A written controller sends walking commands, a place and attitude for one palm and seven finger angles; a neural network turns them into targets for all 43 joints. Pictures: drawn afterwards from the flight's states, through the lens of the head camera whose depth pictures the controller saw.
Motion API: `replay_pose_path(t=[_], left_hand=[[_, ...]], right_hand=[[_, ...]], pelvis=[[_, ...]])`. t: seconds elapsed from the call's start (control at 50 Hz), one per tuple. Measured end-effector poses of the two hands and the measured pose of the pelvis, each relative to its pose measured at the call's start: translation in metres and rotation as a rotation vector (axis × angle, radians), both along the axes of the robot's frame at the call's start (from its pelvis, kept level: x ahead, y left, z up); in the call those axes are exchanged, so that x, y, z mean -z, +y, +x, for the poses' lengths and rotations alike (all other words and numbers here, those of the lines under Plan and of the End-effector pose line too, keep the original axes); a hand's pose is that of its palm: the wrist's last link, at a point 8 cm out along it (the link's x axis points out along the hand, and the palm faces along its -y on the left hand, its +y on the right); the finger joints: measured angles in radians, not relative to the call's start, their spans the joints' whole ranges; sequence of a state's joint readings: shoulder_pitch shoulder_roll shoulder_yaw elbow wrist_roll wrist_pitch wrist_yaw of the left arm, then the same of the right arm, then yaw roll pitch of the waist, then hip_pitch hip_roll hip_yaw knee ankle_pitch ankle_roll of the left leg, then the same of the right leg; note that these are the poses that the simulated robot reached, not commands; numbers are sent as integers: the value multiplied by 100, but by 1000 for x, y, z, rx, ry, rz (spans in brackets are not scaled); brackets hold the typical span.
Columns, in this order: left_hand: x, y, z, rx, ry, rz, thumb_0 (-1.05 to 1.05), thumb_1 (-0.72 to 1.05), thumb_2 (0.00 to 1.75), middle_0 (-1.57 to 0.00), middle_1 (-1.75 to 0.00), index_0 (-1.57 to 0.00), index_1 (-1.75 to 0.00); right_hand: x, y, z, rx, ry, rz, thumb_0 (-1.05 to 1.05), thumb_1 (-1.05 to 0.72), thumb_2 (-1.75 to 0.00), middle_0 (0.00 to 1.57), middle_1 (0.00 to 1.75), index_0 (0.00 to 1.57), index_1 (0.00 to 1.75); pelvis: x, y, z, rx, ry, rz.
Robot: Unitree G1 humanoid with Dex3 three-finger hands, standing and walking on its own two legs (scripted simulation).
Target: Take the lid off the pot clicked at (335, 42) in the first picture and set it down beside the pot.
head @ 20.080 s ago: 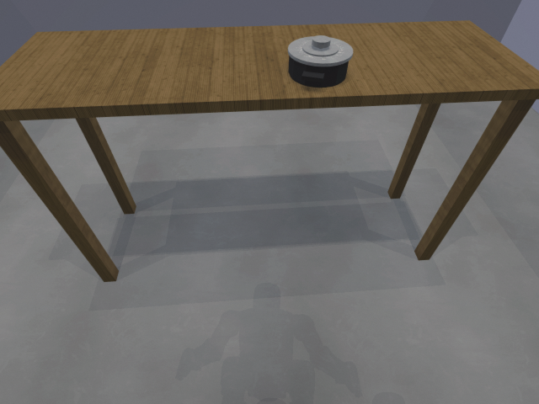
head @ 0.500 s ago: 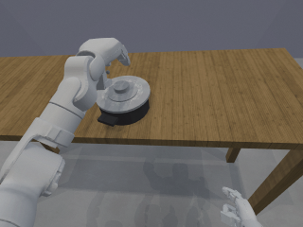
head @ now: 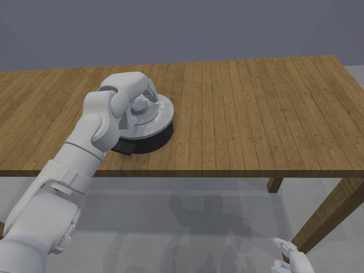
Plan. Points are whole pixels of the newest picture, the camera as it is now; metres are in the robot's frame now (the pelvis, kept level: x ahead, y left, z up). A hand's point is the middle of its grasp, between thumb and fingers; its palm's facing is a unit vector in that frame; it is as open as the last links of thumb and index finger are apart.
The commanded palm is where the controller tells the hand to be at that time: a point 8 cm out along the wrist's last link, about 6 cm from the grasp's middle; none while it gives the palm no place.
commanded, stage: lower the open fingers around the knob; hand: left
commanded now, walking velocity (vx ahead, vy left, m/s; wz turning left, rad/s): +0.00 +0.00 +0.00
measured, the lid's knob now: (138, 106) +0.45 +0.12 +0.15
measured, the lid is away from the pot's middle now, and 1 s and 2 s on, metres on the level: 0.00 0.01 0.01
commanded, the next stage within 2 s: close the fingers and squeeze the knob in 0.38 s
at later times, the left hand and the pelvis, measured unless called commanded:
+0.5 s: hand (131, 108) +0.42 +0.12 +0.17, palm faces -0.25 -0.07 -0.97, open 10.0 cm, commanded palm +0.41 +0.14 +0.23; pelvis +0.01 +0.00 +0.00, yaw +0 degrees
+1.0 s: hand (130, 109) +0.42 +0.12 +0.17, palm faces -0.24 -0.07 -0.97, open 8.7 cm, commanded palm +0.40 +0.13 +0.23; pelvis +0.00 +0.00 +0.00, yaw +0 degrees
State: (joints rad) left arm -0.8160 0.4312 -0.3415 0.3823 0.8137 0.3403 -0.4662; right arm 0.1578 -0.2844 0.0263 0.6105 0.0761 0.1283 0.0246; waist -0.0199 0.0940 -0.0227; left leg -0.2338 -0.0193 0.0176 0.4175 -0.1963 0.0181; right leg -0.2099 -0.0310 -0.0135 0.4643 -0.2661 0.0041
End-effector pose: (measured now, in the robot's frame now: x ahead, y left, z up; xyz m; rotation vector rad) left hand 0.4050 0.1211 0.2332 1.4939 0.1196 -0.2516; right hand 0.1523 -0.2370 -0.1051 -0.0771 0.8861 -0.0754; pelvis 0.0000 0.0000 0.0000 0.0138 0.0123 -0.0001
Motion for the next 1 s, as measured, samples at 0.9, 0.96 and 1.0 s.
replay_pose_path(t=[0.9,0.96,1.0], left_hand=[[7,10,9,-54,10,-7,0,-11,127,-75,-41,-77,-41],[7,8,8,-51,5,2,0,-7,125,-73,-49,-76,-50],[6,8,8,-51,6,-2,0,-4,123,-72,-54,-75,-55]], right_hand=[[-1,4,10,-6,-9,0,1,-91,-90,20,30,20,30],[-1,3,10,-7,-8,-1,1,-91,-90,20,30,20,30],[-1,3,9,-6,-7,-4,1,-91,-90,20,30,20,30]], pelvis=[[0,-2,3,-6,4,0],[0,-2,3,-8,5,-1],[0,-2,3,-8,4,-1]])
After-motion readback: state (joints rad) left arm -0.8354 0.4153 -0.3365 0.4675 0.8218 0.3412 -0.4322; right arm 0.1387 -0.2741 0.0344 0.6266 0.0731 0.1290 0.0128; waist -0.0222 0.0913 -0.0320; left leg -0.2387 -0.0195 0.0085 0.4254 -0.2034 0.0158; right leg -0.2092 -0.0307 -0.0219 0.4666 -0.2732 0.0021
